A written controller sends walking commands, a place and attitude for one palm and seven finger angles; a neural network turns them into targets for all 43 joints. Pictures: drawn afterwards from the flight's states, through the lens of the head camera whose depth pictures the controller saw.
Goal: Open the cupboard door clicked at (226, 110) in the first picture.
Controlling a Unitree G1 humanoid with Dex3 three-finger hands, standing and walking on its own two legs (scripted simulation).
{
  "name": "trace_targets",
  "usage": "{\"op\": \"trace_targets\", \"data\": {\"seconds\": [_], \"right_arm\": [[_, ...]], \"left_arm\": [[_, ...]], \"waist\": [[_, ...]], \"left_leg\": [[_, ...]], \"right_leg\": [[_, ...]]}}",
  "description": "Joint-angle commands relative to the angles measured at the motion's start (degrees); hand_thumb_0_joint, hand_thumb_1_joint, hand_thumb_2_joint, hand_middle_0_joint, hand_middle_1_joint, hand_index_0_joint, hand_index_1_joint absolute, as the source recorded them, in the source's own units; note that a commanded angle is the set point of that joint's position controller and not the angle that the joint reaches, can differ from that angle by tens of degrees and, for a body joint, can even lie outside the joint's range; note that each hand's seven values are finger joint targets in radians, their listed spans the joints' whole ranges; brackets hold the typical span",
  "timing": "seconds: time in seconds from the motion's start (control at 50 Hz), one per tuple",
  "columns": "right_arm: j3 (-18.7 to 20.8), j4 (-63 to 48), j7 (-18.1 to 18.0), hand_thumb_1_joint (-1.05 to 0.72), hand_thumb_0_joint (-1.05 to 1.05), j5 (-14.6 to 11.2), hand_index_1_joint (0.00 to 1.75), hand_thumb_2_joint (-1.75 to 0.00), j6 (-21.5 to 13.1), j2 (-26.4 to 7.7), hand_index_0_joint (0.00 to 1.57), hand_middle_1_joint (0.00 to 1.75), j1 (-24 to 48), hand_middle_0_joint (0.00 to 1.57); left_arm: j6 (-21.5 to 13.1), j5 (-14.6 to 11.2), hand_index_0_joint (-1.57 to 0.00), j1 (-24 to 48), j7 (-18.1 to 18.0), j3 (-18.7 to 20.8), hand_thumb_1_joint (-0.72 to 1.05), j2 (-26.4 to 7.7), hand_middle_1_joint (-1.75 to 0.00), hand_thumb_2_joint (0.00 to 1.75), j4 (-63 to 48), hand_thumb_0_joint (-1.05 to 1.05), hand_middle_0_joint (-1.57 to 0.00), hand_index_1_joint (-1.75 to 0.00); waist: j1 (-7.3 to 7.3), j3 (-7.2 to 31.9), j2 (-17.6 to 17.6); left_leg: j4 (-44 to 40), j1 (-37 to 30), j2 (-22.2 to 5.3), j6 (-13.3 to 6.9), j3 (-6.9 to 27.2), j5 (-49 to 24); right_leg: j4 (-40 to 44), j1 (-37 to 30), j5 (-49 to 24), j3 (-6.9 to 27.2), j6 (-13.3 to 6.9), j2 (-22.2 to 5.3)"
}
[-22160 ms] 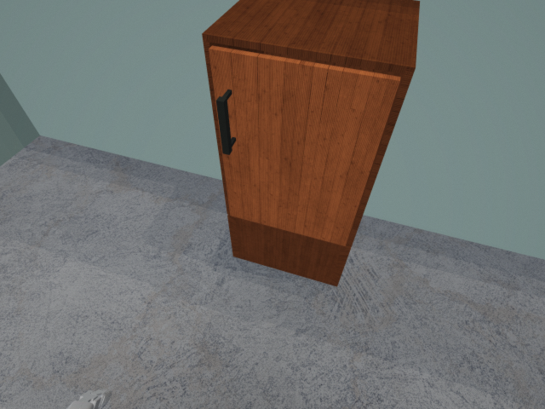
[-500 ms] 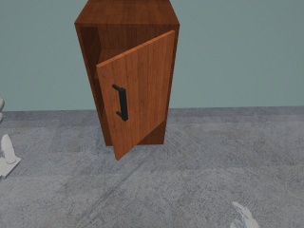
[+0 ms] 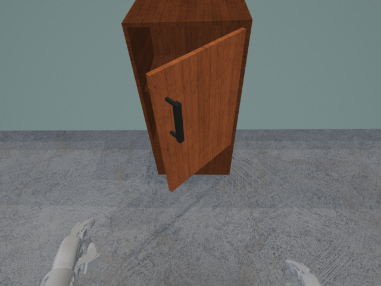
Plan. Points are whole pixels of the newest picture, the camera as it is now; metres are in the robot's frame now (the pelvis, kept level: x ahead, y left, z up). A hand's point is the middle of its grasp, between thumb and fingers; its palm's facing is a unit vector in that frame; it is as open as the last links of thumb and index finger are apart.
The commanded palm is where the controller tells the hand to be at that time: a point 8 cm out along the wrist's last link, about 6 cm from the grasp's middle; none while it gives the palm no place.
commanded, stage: let the arm hang, fingers relaxed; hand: left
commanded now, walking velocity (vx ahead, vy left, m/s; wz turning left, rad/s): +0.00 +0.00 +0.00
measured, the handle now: (174, 120) +0.60 +0.08 -0.02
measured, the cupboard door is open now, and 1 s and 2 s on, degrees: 45 45 45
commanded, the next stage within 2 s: look to check the result in 0.94 s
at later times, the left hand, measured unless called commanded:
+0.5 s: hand out of the picture -0.06 +0.20 -0.15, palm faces +0.02 -0.97 -0.24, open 7.3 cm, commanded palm none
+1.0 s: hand out of the picture +0.00 +0.17 -0.16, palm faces +0.02 -0.98 -0.20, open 7.3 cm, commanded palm none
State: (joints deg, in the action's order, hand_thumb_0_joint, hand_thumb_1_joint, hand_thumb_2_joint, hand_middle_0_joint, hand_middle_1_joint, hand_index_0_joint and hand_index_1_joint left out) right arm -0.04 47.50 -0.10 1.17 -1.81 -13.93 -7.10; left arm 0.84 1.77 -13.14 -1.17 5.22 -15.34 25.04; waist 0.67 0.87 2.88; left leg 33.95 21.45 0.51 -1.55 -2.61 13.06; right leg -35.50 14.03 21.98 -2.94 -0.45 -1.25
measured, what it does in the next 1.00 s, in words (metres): stands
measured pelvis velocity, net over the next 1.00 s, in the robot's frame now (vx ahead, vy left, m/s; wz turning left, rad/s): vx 0.00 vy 0.00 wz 0.00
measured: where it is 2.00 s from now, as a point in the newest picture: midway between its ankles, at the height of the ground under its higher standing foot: outside the picture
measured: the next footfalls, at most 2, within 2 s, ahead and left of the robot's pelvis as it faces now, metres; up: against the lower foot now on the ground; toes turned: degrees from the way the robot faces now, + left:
none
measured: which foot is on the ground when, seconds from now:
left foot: down 0.00-1.00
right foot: down 0.00-1.00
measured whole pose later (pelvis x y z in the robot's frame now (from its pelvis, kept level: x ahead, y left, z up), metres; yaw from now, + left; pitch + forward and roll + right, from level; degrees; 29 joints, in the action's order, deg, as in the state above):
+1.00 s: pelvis +0.00 +0.00 +0.02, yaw +0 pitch -1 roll +0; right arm 0.2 65.7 -1.9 1.1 0.9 -7.6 -15.2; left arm 0.0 0.4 -15.3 -2.0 0.3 -8.0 65.3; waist 0.9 -3.0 0.7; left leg 22.9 14.0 0.8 -1.5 -2.4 7.9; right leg -24.2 6.6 16.5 -3.2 -0.3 -1.0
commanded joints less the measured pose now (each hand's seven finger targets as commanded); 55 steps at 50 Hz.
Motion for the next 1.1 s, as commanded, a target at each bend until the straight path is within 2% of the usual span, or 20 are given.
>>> {"op": "trace_targets", "data": {"seconds": [0.0,0.02,0.04,0.06,0.12,0.2,0.22,0.26,0.32,0.36,0.42,0.52,0.6,0.66,0.8,0.86,0.98,1.02,1.08], "right_arm": [[1.99,-0.39,-0.03,-0.9,0.0,0.66,0.3,-0.9,0.86,-6.06,0.2,0.3,-1.57,0.2],[1.6,0.9,-0.11,-0.9,0.0,0.67,0.3,-0.9,1.19,-5.82,0.2,0.3,-1.38,0.2],[1.12,2.43,-0.26,-0.9,0.0,0.6,0.3,-0.9,1.37,-5.09,0.2,0.3,-1.31,0.2],[0.85,3.84,-0.48,-0.9,0.0,0.48,0.3,-0.9,1.5,-4.61,0.2,0.3,-1.32,0.2],[1.23,6.71,-1.11,-0.9,0.0,0.52,0.3,-0.9,1.88,-3.38,0.2,0.3,-2.89,0.2],[1.33,10.53,-1.39,-0.9,0.0,0.25,0.3,-0.9,2.32,-2.77,0.2,0.3,-5.32,0.2],[1.47,11.11,-1.5,-0.9,0.0,0.08,0.3,-0.9,2.39,-2.83,0.2,0.3,-6.08,0.2],[1.42,12.5,-1.58,-0.9,0.0,0.03,0.3,-0.9,2.36,-2.81,0.2,0.3,-7.06,0.2],[1.42,13.79,-1.71,-0.9,0.0,-0.15,0.3,-0.9,2.33,-2.59,0.2,0.3,-8.33,0.2],[1.28,14.75,-1.77,-0.9,0.0,-0.11,0.3,-0.9,2.28,-2.16,0.2,0.3,-9.14,0.2],[1.21,15.55,-1.74,-0.9,0.0,-0.19,0.3,-0.9,2.47,-1.67,0.2,0.3,-9.46,0.2],[1.14,16.51,-1.69,-0.9,0.0,-0.04,0.3,-0.9,2.55,-0.6,0.2,0.3,-10.68,0.2],[1.19,16.7,-1.65,-0.9,0.0,0.22,0.3,-0.9,2.58,0.21,0.2,0.3,-10.99,0.2],[1.2,16.83,-1.64,-0.9,0.0,0.23,0.3,-0.9,2.39,0.8,0.2,0.3,-11.25,0.2],[1.15,16.76,-1.8,-0.9,0.0,0.23,0.3,-0.9,1.99,1.17,0.2,0.3,-11.38,0.2],[1.18,16.77,-1.82,-0.9,0.0,0.15,0.3,-0.9,1.93,1.41,0.2,0.3,-11.41,0.2],[1.13,16.95,-1.9,-0.9,0.0,0.13,0.3,-0.9,1.8,1.12,0.2,0.3,-11.44,0.2],[1.15,16.88,-1.94,-0.9,0.0,0.0,0.3,-0.9,1.83,1.05,0.2,0.3,-11.28,0.2],[1.01,17.16,-1.97,-0.9,0.0,0.05,0.3,-0.9,1.83,1.15,0.2,0.3,-11.07,0.2]], "left_arm": [[-1.51,-0.44,-0.2,-0.33,0.13,-1.44,0.9,-6.19,-0.3,0.9,11.4,0.0,-0.2,-0.3],[-1.22,-0.68,-0.2,-0.08,-0.09,-2.08,0.9,-5.44,-0.3,0.9,14.58,0.0,-0.2,-0.3],[-1.04,-0.88,-0.2,-0.41,-0.21,-2.63,0.9,-4.81,-0.3,0.9,17.93,0.0,-0.2,-0.3],[-0.94,-0.99,-0.2,-1.18,-0.28,-2.91,0.9,-4.3,-0.3,0.9,21.19,0.0,-0.2,-0.3],[-0.94,-0.78,-0.2,-3.5,-0.44,-2.1,0.9,-1.98,-0.3,0.9,27.62,0.0,-0.2,-0.3],[-0.99,-1.16,-0.2,-4.21,-0.24,-3.17,0.9,-1.77,-0.3,0.9,33.41,0.0,-0.2,-0.3],[-1.0,-1.12,-0.2,-4.29,-0.26,-3.15,0.9,-1.88,-0.3,0.9,34.36,0.0,-0.2,-0.3],[-0.91,-1.2,-0.2,-5.05,-0.27,-3.54,0.9,-1.5,-0.3,0.9,36.38,0.0,-0.2,-0.3],[-1.03,-1.2,-0.2,-5.92,-0.38,-3.72,0.9,-1.5,-0.3,0.9,38.3,0.0,-0.2,-0.3],[-0.98,-1.34,-0.2,-6.43,-0.51,-3.97,0.9,-1.11,-0.3,0.9,39.31,0.0,-0.2,-0.3],[-0.85,-1.31,-0.2,-7.25,-0.68,-4.06,0.9,-0.98,-0.3,0.9,40.11,0.0,-0.2,-0.3],[-0.76,-1.26,-0.2,-8.06,-0.88,-4.04,0.9,-0.23,-0.3,0.9,40.6,0.0,-0.2,-0.3],[-0.68,-1.2,-0.2,-7.79,-0.97,-3.91,0.9,0.5,-0.3,0.9,40.47,0.0,-0.2,-0.3],[-0.87,-1.18,-0.2,-7.6,-0.99,-3.81,0.9,0.89,-0.3,0.9,40.21,0.0,-0.2,-0.3],[-1.15,-1.26,-0.2,-7.16,-1.03,-3.65,0.9,1.37,-0.3,0.9,39.87,0.0,-0.2,-0.3],[-1.26,-1.32,-0.2,-6.94,-1.07,-3.69,0.9,1.46,-0.3,0.9,39.73,0.0,-0.2,-0.3],[-1.42,-1.44,-0.2,-7.09,-1.14,-3.65,0.9,1.49,-0.3,0.9,39.65,0.0,-0.2,-0.3],[-1.48,-1.4,-0.2,-7.14,-1.2,-3.64,0.9,1.47,-0.3,0.9,39.68,0.0,-0.2,-0.3],[-1.52,-1.49,-0.2,-7.17,-1.21,-3.8,0.9,1.61,-0.3,0.9,39.93,0.0,-0.2,-0.3]], "waist": [[0.35,2.72,-9.08],[0.11,1.95,-2.25],[-0.11,1.17,2.19],[-0.48,0.54,4.05],[-0.74,0.22,5.9],[-0.32,-0.25,3.73],[-0.28,-1.11,0.86],[-0.24,-1.37,-0.15],[-0.29,-1.98,-3.0],[-0.15,-1.45,-3.4],[-0.35,-3.98,-2.51],[-0.34,-4.87,-3.1],[-0.26,-6.31,-2.01],[-0.22,-6.17,-2.77],[-0.2,-5.39,-0.84],[-0.23,-5.62,-2.45],[-0.14,-3.91,-2.11],[-0.24,-4.62,-3.2],[-0.1,-4.75,-2.7]], "left_leg": [[-4.8,-8.64,-3.81,0.3,4.91,-13.63],[-6.85,-10.04,-4.79,0.08,6.05,-15.85],[-8.81,-9.57,-5.66,-0.36,6.97,-15.98],[-10.23,-9.07,-5.97,-0.62,7.6,-14.1],[-12.44,-9.44,-6.02,-0.61,8.02,-7.07],[-14.34,-10.43,-6.05,-0.47,8.32,-2.73],[-14.57,-10.63,-6.36,-0.6,8.49,-2.81],[-15.58,-11.25,-6.58,-0.75,8.72,-1.91],[-15.26,-11.85,-6.48,-0.85,7.94,-3.79],[-15.2,-12.8,-6.44,-0.85,7.79,-4.78],[-15.65,-11.63,-6.27,-0.76,7.39,-3.03],[-16.46,-10.44,-6.0,-0.61,7.54,-0.5],[-17.45,-9.06,-5.82,-0.46,7.89,1.93],[-16.89,-9.15,-5.6,-0.43,7.41,0.21],[-16.06,-10.14,-5.63,-0.33,6.97,-3.76],[-15.3,-10.42,-5.58,-0.37,6.66,-5.62],[-14.56,-12.21,-5.89,-0.46,6.49,-8.3],[-14.2,-11.97,-5.92,-0.51,6.29,-8.94],[-13.97,-12.51,-5.9,-0.42,6.1,-9.93]], "right_leg": [[9.95,-1.85,-24.27,6.57,-3.2,-7.6],[9.98,-1.21,-19.01,5.68,-2.19,-5.98],[10.66,-2.13,-15.17,5.19,-1.42,-4.97],[12.0,-3.07,-12.22,5.09,-1.27,-4.42],[15.04,-4.13,-8.91,4.23,-1.76,-4.1],[16.81,-3.72,-7.74,4.01,-2.21,-4.15],[17.14,-3.44,-7.43,3.5,-2.2,-3.99],[17.31,-2.87,-6.62,3.46,-2.14,-4.18],[17.73,-2.74,-7.11,3.31,-2.16,-4.43],[17.44,-2.6,-7.05,3.33,-2.06,-4.52],[17.89,-1.39,-5.41,3.32,-2.07,-4.56],[17.45,-1.05,-3.98,3.21,-2.05,-4.4],[16.93,-0.27,-3.5,3.25,-1.94,-4.19],[16.91,-0.37,-4.32,3.28,-1.98,-4.42],[16.77,-1.4,-7.1,3.64,-1.93,-4.44],[17.1,-1.42,-7.9,3.74,-1.95,-4.58],[17.03,-2.3,-9.53,3.84,-1.97,-4.67],[17.51,-2.3,-9.85,3.72,-1.91,-4.7],[17.67,-2.29,-10.76,4.0,-1.93,-4.86]]}}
